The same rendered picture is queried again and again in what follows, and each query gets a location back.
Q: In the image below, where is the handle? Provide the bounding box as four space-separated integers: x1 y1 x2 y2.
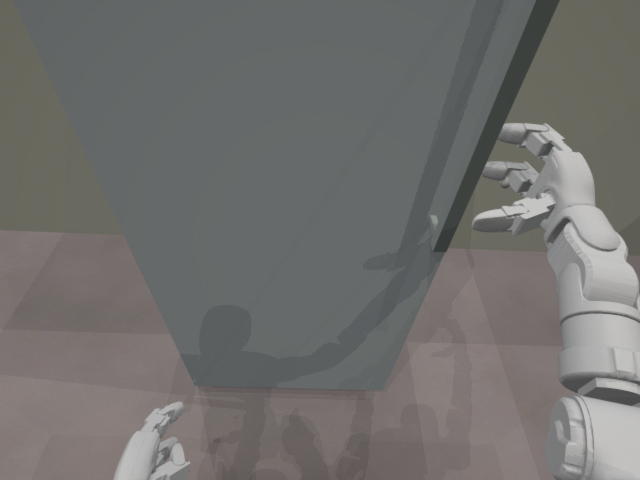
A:
429 0 560 252

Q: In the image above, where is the right robot hand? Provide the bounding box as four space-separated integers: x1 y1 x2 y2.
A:
472 123 596 236

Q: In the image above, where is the left robot hand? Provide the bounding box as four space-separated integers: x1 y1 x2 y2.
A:
113 402 190 480

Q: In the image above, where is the fridge door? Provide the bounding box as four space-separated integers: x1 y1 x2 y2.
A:
13 0 525 390

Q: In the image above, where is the robot right upper arm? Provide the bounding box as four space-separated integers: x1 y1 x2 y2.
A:
545 395 640 480

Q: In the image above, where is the robot right forearm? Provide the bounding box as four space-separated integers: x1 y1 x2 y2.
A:
543 205 640 408

